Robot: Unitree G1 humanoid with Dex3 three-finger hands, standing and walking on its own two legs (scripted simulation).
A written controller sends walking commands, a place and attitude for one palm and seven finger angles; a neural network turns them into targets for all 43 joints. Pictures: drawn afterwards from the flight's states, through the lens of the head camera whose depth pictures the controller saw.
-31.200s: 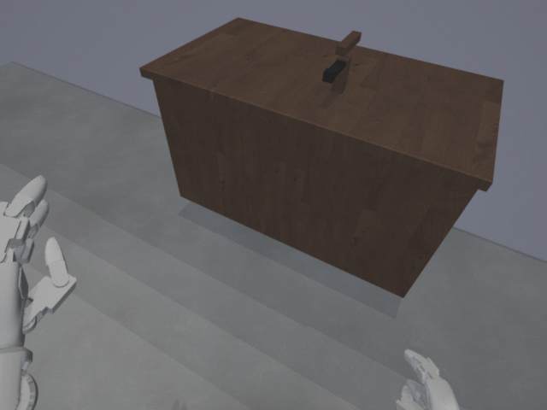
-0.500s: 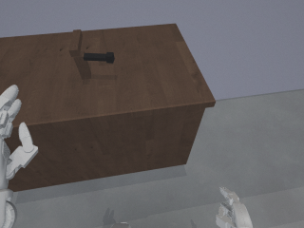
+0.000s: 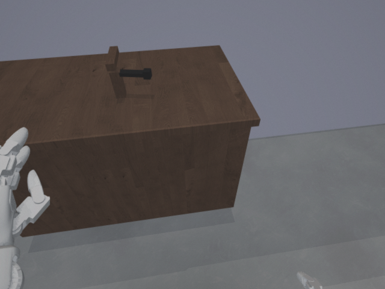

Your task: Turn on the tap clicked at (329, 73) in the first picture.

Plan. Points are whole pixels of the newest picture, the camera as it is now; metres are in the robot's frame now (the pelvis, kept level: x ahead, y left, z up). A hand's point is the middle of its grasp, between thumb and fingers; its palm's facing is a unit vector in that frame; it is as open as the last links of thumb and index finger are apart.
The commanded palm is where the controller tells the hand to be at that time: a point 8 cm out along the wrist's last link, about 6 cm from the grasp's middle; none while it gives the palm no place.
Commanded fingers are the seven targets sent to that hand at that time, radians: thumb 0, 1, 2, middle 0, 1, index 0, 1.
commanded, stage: stop stepping back and stand still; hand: left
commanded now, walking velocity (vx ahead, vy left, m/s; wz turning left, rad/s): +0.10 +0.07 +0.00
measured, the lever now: (147, 73) +0.77 +0.20 +0.07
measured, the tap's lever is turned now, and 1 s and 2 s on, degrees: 77 77 77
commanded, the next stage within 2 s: stand and check the lever's angle in 0.56 s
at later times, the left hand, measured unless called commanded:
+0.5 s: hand (60, 216) +0.19 +0.21 +0.16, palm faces +0.38 -0.84 -0.38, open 7.4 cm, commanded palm +0.14 +0.26 +0.19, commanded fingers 0.00 0.90 0.90 -0.20 -0.30 -0.20 -0.30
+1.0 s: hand (33, 192) +0.22 +0.27 +0.17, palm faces +0.39 -0.85 -0.35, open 7.4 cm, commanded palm +0.17 +0.30 +0.19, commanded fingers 0.00 0.90 0.90 -0.20 -0.30 -0.20 -0.30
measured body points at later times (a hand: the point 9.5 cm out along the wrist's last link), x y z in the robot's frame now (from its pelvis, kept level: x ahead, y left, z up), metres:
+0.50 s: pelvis -0.02 -0.02 +0.01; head -0.02 -0.04 +0.46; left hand +0.16 +0.25 +0.18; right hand +0.13 -0.27 -0.09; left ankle +0.00 +0.11 -0.69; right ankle +0.02 -0.09 -0.73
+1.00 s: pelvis +0.00 +0.03 +0.02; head +0.01 +0.03 +0.47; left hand +0.20 +0.31 +0.19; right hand +0.18 -0.20 -0.06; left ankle +0.01 +0.12 -0.73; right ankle +0.02 -0.09 -0.73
